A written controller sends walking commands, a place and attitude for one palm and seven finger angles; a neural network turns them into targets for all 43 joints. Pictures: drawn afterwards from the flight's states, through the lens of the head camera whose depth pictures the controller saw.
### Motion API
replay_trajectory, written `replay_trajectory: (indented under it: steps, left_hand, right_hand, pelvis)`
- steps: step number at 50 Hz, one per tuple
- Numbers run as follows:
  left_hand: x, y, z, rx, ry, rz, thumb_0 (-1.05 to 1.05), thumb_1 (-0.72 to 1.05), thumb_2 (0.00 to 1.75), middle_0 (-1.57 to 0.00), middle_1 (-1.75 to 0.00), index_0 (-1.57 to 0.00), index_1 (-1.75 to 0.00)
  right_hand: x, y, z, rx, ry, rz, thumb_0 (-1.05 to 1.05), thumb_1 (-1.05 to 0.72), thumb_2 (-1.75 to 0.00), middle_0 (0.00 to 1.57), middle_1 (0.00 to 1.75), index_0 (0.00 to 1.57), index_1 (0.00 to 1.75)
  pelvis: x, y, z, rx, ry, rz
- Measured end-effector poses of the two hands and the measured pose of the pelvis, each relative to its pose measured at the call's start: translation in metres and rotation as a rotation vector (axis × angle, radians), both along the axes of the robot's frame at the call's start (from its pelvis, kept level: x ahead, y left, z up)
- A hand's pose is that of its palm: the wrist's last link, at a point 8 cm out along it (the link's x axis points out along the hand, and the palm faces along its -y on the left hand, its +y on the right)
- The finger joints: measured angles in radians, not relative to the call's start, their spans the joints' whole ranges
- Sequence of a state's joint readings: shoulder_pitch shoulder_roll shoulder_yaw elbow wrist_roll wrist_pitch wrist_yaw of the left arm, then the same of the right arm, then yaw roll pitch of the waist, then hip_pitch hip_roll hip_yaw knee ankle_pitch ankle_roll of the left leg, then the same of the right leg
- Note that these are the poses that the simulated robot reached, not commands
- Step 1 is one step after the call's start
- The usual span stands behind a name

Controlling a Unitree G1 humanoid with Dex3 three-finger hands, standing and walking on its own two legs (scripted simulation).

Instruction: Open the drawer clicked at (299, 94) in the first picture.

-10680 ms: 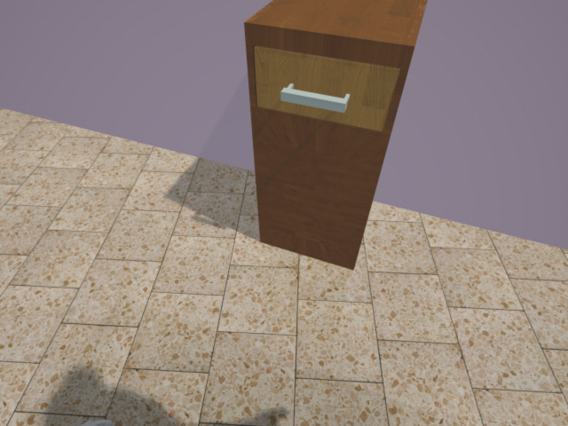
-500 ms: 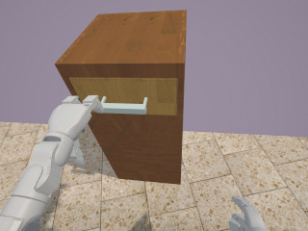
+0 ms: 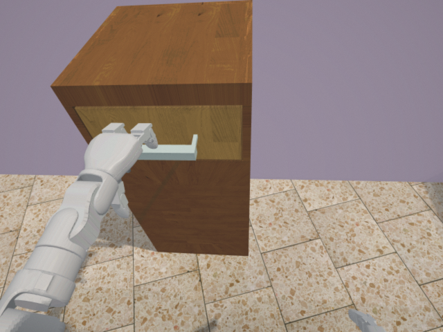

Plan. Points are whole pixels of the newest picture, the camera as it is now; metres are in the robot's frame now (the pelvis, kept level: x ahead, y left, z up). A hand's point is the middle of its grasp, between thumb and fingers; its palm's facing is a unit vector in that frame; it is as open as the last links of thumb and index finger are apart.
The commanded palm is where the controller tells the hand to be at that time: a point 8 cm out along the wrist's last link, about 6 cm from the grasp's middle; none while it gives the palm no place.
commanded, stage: move the hooked fingers above the handle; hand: left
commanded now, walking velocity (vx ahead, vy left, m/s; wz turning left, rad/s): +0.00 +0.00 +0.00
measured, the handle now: (161, 145) +0.51 +0.21 +0.01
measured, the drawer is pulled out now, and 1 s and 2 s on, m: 0.00 0.00 0.00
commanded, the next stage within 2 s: lower the fingers behind the handle in 1.56 s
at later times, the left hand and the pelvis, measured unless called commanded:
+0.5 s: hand (142, 155) +0.42 +0.21 +0.08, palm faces -0.01 -0.04 -1.00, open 13.8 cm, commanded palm +0.41 +0.22 +0.14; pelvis +0.02 +0.00 -0.01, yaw +0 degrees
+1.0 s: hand (155, 143) +0.47 +0.20 +0.07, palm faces -0.02 -0.03 -1.00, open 13.8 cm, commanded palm +0.44 +0.21 +0.13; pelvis +0.02 +0.00 -0.01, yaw -1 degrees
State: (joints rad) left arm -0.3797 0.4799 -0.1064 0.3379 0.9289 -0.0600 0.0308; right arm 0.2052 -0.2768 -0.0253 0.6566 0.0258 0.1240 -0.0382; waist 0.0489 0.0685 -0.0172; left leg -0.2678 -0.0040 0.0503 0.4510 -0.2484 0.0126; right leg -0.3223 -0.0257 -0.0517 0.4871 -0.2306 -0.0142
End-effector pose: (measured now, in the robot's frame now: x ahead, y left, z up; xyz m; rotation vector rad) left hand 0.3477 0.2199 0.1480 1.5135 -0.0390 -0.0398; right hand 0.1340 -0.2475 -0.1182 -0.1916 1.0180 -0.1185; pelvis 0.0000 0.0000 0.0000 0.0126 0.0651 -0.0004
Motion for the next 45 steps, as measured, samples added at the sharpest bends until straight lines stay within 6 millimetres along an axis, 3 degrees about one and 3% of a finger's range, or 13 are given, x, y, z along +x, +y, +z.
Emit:
replay_trajectory:
  steps: [7,28,36,45]
  left_hand:
    - [0.017,0.000,-0.002,0.007,-0.027,0.029,0.00,-0.49,0.30,-0.31,-1.20,-0.32,-1.21]
    - [0.057,-0.009,-0.017,0.019,0.010,0.034,0.00,-0.49,0.30,-0.31,-1.20,-0.32,-1.21]
    - [0.075,-0.014,-0.025,0.035,0.043,0.027,-0.01,-0.49,0.30,-0.31,-1.20,-0.32,-1.21]
    - [0.096,-0.022,-0.026,0.033,0.025,0.021,0.00,-0.49,0.30,-0.31,-1.20,-0.32,-1.20]
  right_hand:
    - [-0.006,0.002,-0.005,0.016,0.029,-0.030,0.01,-0.90,-0.90,0.20,0.30,0.19,0.29]
    - [0.002,0.002,-0.008,0.008,0.046,-0.046,0.01,-0.90,-0.90,0.20,0.30,0.20,0.29]
    - [-0.014,-0.005,-0.012,-0.011,0.092,-0.071,0.00,-0.90,-0.90,0.20,0.30,0.20,0.29]
    - [-0.048,-0.014,-0.018,-0.020,0.170,-0.126,0.00,-0.90,-0.90,0.20,0.30,0.20,0.29]
  pelvis:
    - [0.006,0.003,-0.001,0.001,0.020,-0.009]
    - [0.018,0.003,-0.006,-0.002,0.066,-0.007]
    - [0.019,0.001,-0.008,-0.003,0.086,-0.002]
    - [0.019,0.000,-0.010,-0.002,0.118,-0.012]
